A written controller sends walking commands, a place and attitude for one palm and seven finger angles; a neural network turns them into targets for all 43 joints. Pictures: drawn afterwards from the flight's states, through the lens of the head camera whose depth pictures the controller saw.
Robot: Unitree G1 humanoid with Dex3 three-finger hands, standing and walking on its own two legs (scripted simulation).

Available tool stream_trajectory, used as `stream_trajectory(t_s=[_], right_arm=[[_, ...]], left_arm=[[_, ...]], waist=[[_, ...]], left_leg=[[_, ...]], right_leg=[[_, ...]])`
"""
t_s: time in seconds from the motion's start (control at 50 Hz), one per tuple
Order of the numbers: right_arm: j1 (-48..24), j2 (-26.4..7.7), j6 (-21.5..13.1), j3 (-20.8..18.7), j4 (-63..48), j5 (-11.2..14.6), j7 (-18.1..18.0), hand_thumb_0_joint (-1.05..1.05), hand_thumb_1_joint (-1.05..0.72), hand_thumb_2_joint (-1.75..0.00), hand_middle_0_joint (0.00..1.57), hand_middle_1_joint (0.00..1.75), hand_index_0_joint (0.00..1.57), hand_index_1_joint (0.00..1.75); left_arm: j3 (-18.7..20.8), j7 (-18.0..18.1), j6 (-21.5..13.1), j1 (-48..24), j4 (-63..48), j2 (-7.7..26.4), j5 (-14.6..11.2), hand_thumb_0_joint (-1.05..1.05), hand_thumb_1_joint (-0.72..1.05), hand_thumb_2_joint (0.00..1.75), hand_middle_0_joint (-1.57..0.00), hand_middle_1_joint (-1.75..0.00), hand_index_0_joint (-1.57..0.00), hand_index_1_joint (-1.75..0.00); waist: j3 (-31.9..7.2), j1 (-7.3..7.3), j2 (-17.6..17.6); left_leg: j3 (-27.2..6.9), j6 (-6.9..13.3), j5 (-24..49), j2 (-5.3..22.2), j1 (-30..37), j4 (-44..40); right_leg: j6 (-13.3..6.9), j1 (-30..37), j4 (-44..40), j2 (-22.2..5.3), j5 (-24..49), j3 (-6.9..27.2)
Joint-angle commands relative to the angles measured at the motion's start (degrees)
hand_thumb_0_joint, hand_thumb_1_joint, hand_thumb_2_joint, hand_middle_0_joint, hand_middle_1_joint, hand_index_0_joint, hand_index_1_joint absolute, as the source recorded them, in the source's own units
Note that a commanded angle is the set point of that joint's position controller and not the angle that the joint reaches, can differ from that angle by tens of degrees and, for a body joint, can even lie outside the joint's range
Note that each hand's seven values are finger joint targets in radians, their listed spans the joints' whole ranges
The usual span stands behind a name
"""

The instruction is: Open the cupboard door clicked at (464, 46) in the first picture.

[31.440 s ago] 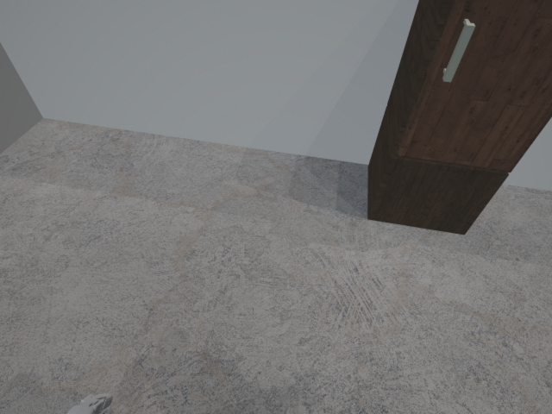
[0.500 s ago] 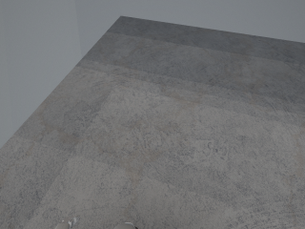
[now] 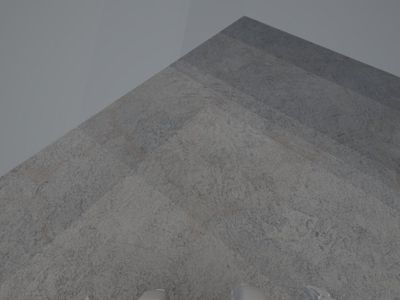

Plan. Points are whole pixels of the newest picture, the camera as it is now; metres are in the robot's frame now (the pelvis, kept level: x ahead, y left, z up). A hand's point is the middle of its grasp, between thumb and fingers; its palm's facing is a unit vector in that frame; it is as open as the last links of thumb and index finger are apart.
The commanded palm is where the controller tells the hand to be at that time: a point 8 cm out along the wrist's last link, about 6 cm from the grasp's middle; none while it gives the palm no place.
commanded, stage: turn to face it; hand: left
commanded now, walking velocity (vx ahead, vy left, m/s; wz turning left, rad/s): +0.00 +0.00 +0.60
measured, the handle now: out of the picture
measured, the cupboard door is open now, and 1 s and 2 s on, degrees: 41 41 41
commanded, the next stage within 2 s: none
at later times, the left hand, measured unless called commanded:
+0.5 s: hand out of the picture -0.01 +0.17 -0.18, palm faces +0.35 -0.91 -0.21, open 7.4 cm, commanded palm none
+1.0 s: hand out of the picture -0.03 +0.12 -0.14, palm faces +0.57 -0.78 -0.26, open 7.4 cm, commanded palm none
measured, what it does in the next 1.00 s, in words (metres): steps on the spot, turning left: right foot, then left foot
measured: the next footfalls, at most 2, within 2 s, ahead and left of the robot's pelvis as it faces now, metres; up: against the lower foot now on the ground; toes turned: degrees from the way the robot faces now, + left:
right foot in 0.12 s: +0.07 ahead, -0.15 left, +0.00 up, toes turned +1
left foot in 0.48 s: +0.02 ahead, +0.09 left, +0.00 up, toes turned +24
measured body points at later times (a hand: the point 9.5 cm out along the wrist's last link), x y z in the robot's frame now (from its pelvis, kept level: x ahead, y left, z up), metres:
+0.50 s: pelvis +0.01 -0.04 -0.01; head +0.05 +0.00 +0.44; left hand -0.03 +0.21 -0.16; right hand +0.21 -0.24 -0.13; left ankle -0.01 +0.08 -0.73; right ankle +0.02 -0.16 -0.71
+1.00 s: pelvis +0.02 -0.08 +0.02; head +0.07 -0.06 +0.46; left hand -0.06 +0.16 -0.12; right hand +0.24 -0.25 -0.13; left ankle -0.06 +0.03 -0.67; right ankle +0.08 -0.18 -0.73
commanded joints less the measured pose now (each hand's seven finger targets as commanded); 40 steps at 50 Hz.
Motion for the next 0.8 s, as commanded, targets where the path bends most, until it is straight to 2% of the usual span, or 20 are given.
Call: stream_trajectory(t_s=[0.0, 0.06, 0.08, 0.1, 0.12, 0.14, 0.16, 0.22, 0.34, 0.4, 0.42, 0.44, 0.46, 0.48, 0.52, 0.66, 0.72, 0.74, 0.76, 0.78], right_arm=[[-1.43, -13.13, -0.28, -3.76, -4.08, -0.15, -0.83, 0.00, -0.90, -0.90, 0.20, 0.30, 0.20, 0.30], [-3.52, -12.73, 0.34, -4.14, -4.89, 0.19, -0.65, 0.00, -0.90, -0.90, 0.20, 0.30, 0.20, 0.30], [-4.12, -10.26, 0.47, -3.89, -5.49, 0.63, -0.51, 0.00, -0.90, -0.90, 0.20, 0.30, 0.20, 0.30], [-3.00, -5.23, 0.36, -3.14, -6.53, 1.12, -0.14, 0.00, -0.90, -0.90, 0.20, 0.30, 0.20, 0.30], [-4.98, -6.86, 0.14, -3.21, -7.11, 0.83, 0.21, 0.00, -0.90, -0.90, 0.20, 0.30, 0.20, 0.30], [-3.50, -6.85, 0.34, -3.38, -6.97, 0.72, 0.56, 0.00, -0.90, -0.90, 0.20, 0.30, 0.20, 0.30], [-2.26, -6.30, 0.75, -3.46, -5.22, 0.56, 0.54, 0.00, -0.90, -0.90, 0.20, 0.30, 0.20, 0.30], [-1.87, -4.23, 0.96, -2.36, -3.71, 0.75, 1.08, 0.00, -0.90, -0.90, 0.20, 0.30, 0.20, 0.30], [-4.77, -2.02, 0.06, -1.05, -4.26, 1.33, 1.38, 0.00, -0.90, -0.90, 0.20, 0.30, 0.20, 0.30], [0.60, -4.47, -0.23, -1.64, -2.98, 1.04, 1.06, 0.00, -0.90, -0.90, 0.20, 0.30, 0.20, 0.30], [4.46, -7.87, -0.60, -2.58, -2.01, 0.79, 0.83, 0.00, -0.90, -0.90, 0.20, 0.30, 0.20, 0.30], [7.86, -14.07, -0.86, -4.33, -1.83, 0.38, 0.50, 0.00, -0.90, -0.90, 0.20, 0.30, 0.20, 0.30], [11.34, -16.46, -0.30, -4.88, -0.46, 0.41, -0.26, 0.00, -0.90, -0.90, 0.20, 0.30, 0.20, 0.30], [10.47, -16.15, -0.28, -4.55, -0.72, 0.12, -0.48, 0.00, -0.90, -0.90, 0.20, 0.30, 0.20, 0.30], [3.37, -12.46, -0.70, -3.71, -2.45, 0.10, -1.11, 0.00, -0.90, -0.90, 0.20, 0.30, 0.20, 0.30], [1.65, -11.97, -0.55, -3.69, -3.06, -0.15, -1.01, 0.00, -0.90, -0.90, 0.20, 0.30, 0.20, 0.30], [-1.44, -11.59, 0.03, -3.94, -4.15, 0.25, -0.80, 0.00, -0.90, -0.90, 0.20, 0.30, 0.20, 0.30], [-2.80, -9.65, 0.12, -3.81, -4.88, 0.71, -0.61, 0.00, -0.90, -0.90, 0.20, 0.30, 0.20, 0.30], [-1.88, -5.22, 0.16, -3.23, -5.89, 1.16, -0.31, 0.00, -0.90, -0.90, 0.20, 0.30, 0.20, 0.30], [-3.72, -6.47, -0.02, -3.22, -6.43, 0.84, 0.06, 0.00, -0.90, -0.90, 0.20, 0.30, 0.20, 0.30]], left_arm=[[1.21, -0.24, -1.77, 2.15, -4.95, 3.51, -0.27, 0.00, 0.90, 0.90, -0.20, -0.30, -0.20, -0.30], [1.48, -0.12, -2.59, 7.40, -3.77, 3.90, -0.26, 0.00, 0.90, 0.90, -0.20, -0.30, -0.20, -0.30], [2.12, 0.23, -3.17, 9.90, -3.63, 6.28, 0.15, 0.00, 0.90, 0.90, -0.20, -0.30, -0.20, -0.30], [3.14, 0.84, -3.86, 10.43, -4.18, 12.04, 1.09, 0.00, 0.90, 0.90, -0.20, -0.30, -0.20, -0.30], [2.77, 1.24, -3.82, 8.23, -5.48, 13.18, 0.60, 0.00, 0.90, 0.90, -0.20, -0.30, -0.20, -0.30], [2.24, 1.35, -3.75, 4.04, -6.64, 10.89, 0.31, 0.00, 0.90, 0.90, -0.20, -0.30, -0.20, -0.30], [2.09, 1.56, -4.06, 1.58, -7.07, 8.62, 0.41, 0.00, 0.90, 0.90, -0.20, -0.30, -0.20, -0.30], [0.97, 1.45, -4.36, 1.83, -6.65, 6.20, 0.18, 0.00, 0.90, 0.90, -0.20, -0.30, -0.20, -0.30], [2.16, 1.29, -4.44, 8.02, -3.71, 9.46, 0.59, 0.00, 0.90, 0.90, -0.20, -0.30, -0.20, -0.30], [2.54, 0.87, -4.13, 5.54, -3.83, 9.52, -0.15, 0.00, 0.90, 0.90, -0.20, -0.30, -0.20, -0.30], [2.33, 0.64, -3.86, 4.47, -4.65, 8.14, -0.57, 0.00, 0.90, 0.90, -0.20, -0.30, -0.20, -0.30], [1.25, 0.25, -3.48, 3.06, -6.86, 4.08, -0.86, 0.00, 0.90, 0.90, -0.20, -0.30, -0.20, -0.30], [0.69, 0.60, -2.68, -1.51, -8.64, 3.50, -0.44, 0.00, 0.90, 0.90, -0.20, -0.30, -0.20, -0.30], [0.94, 0.64, -2.38, -2.13, -9.42, 4.31, -0.27, 0.00, 0.90, 0.90, -0.20, -0.30, -0.20, -0.30], [1.52, 0.51, -1.90, -1.65, -6.59, 4.20, 0.03, 0.00, 0.90, 0.90, -0.20, -0.30, -0.20, -0.30], [1.02, -0.05, -2.03, 0.08, -5.47, 2.73, -0.32, 0.00, 0.90, 0.90, -0.20, -0.30, -0.20, -0.30], [1.39, 0.21, -2.67, 5.94, -4.22, 3.45, -0.51, 0.00, 0.90, 0.90, -0.20, -0.30, -0.20, -0.30], [2.03, 0.45, -3.22, 9.00, -3.84, 5.97, -0.10, 0.00, 0.90, 0.90, -0.20, -0.30, -0.20, -0.30], [3.18, 1.00, -3.80, 9.90, -4.03, 11.30, 0.84, 0.00, 0.90, 0.90, -0.20, -0.30, -0.20, -0.30], [2.93, 1.36, -3.71, 7.52, -5.24, 12.95, 0.57, 0.00, 0.90, 0.90, -0.20, -0.30, -0.20, -0.30]], waist=[[-7.60, -0.56, 12.30], [-7.91, 1.86, 9.41], [-7.81, 3.34, 2.36], [-7.92, 3.92, -16.53], [-7.00, 3.95, -18.26], [-6.52, 1.09, -10.77], [-6.66, -0.47, -12.31], [-8.12, -0.70, -11.01], [-10.87, 2.65, -9.68], [-11.05, -0.79, -7.75], [-12.98, -3.25, -0.14], [-13.99, -5.23, 17.30], [-13.65, -6.90, 17.01], [-12.08, -5.86, 11.99], [-9.03, -2.99, 16.50], [-8.76, -1.60, 10.23], [-8.86, 1.31, 9.38], [-8.98, 3.18, 3.91], [-8.43, 3.65, -13.15], [-6.91, 3.75, -16.27]], left_leg=[[-14.56, 7.87, -0.70, 11.20, -1.19, -15.25], [-15.26, 6.01, -5.20, 8.92, -7.42, -11.07], [-11.99, 3.42, -7.59, 4.28, -11.92, -3.43], [-2.55, -1.34, -16.02, -3.85, -20.47, 12.94], [-3.12, -1.26, -20.07, -1.93, -17.59, 27.80], [-5.03, -0.97, -16.77, 0.06, -15.23, 32.57], [-3.87, -1.46, -14.68, 0.86, -15.41, 36.03], [0.47, -3.38, -11.93, 1.53, -13.57, 30.07], [6.49, -2.80, -11.10, -0.54, -6.02, 6.20], [6.22, -1.50, -0.09, -0.48, 5.48, -6.16], [0.97, 0.38, 9.66, 3.89, 15.10, -10.37], [-20.69, 7.85, 27.47, 19.71, 23.24, -12.87], [-24.61, 14.15, 36.65, 24.41, 21.19, -13.13], [-21.66, 15.08, 25.91, 24.19, 16.69, -13.87], [-18.19, 10.91, 12.61, 16.05, 9.00, -15.84], [-16.78, 8.88, 4.82, 11.70, 4.07, -15.58], [-17.38, 6.81, 2.54, 9.14, -3.89, -11.34], [-13.90, 3.92, -2.34, 4.74, -9.32, -5.77], [-4.72, -0.83, -12.99, -3.20, -19.20, 8.73], [-2.85, -1.46, -19.39, -2.59, -17.62, 24.33]], right_leg=[[-0.25, 6.05, -10.59, 2.95, 2.42, -0.67], [-0.63, 16.69, -25.36, 4.91, 9.21, -2.28], [-1.74, 21.24, -35.77, 0.69, 7.67, 2.30], [-7.43, 24.03, -46.88, -15.88, 2.06, 22.50], [-11.84, 15.74, -49.11, -23.24, 6.04, 27.26], [-13.05, 12.18, -48.03, -21.43, 7.74, 21.00], [-12.17, 12.35, -45.48, -18.20, 12.91, 18.05], [-10.37, 19.02, -38.63, -12.86, 37.56, 3.37], [-9.81, 27.88, -32.04, -14.58, 50.96, -1.28], [-6.29, 20.29, -26.09, -14.00, 43.19, -4.80], [-3.49, 12.03, -18.31, -12.17, 33.72, -7.29], [1.04, -4.53, -5.13, -3.56, -1.25, -8.79], [0.90, -8.84, 3.14, -1.61, -10.91, -2.19], [0.20, -8.28, 6.73, -2.43, -7.41, 1.05], [0.10, -6.94, 6.34, -1.74, -0.34, 2.45], [-0.27, 3.48, -11.93, 2.62, 2.13, 0.48], [-0.89, 16.40, -27.51, 4.62, 9.74, -0.78], [-1.85, 22.25, -37.41, 1.05, 9.72, 2.90], [-7.24, 26.49, -46.91, -14.32, 3.16, 20.27], [-12.20, 17.94, -49.18, -23.28, 6.60, 26.36]])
